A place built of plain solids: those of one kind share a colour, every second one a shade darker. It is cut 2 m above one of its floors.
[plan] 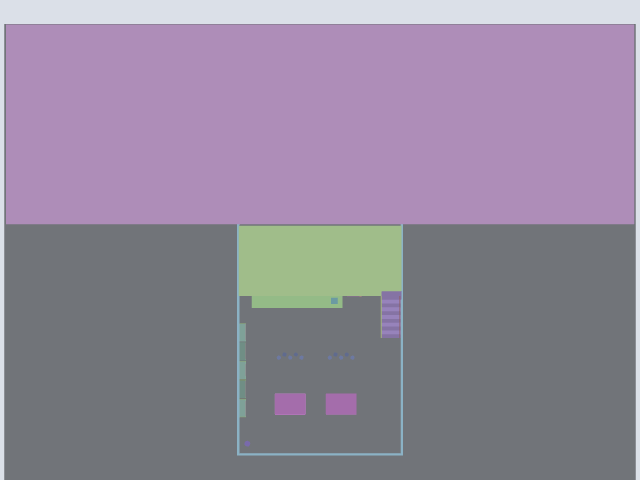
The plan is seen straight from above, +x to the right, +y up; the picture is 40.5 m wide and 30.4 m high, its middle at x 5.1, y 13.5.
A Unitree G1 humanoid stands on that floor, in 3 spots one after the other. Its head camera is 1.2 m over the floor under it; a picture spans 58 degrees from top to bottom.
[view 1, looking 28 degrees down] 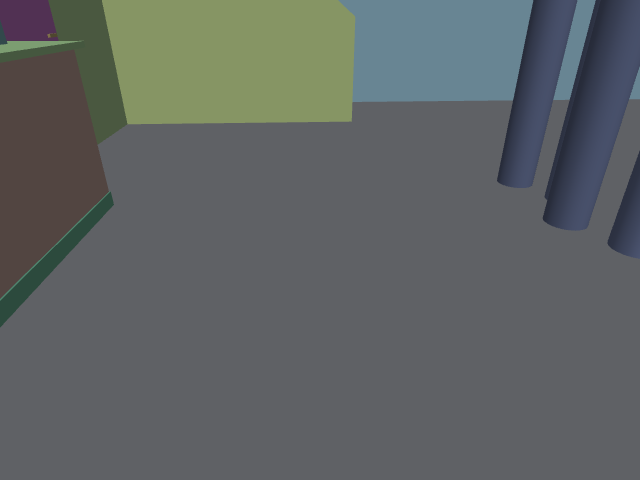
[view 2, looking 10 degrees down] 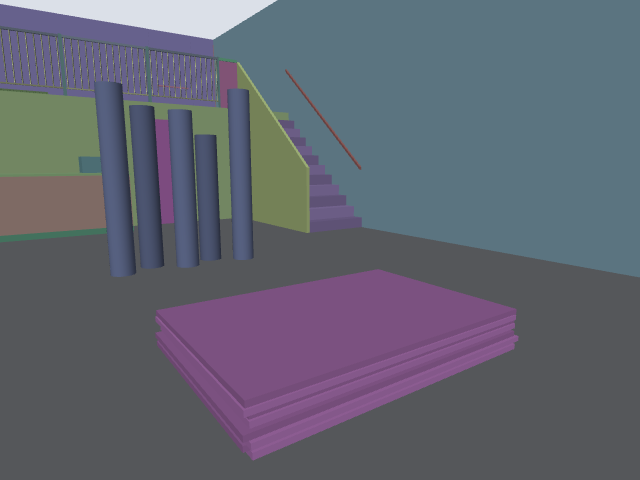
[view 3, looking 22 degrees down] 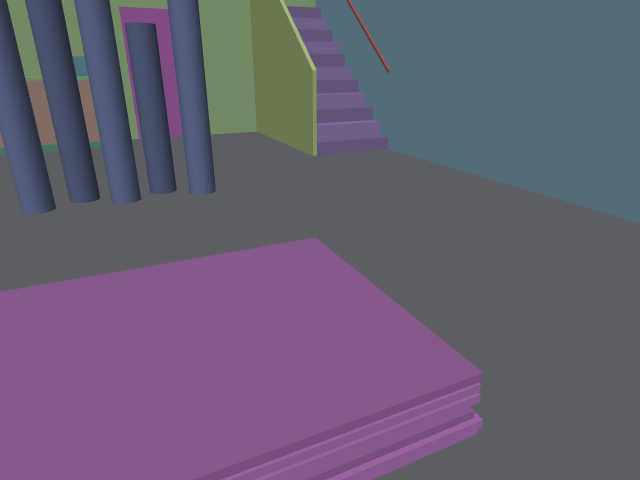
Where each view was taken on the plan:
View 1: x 3.65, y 7.95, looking -3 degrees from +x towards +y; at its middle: ground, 2.56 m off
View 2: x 4.83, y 1.00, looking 55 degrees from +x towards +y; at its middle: ground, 6.91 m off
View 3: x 6.43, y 1.65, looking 65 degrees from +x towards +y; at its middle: ground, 3.20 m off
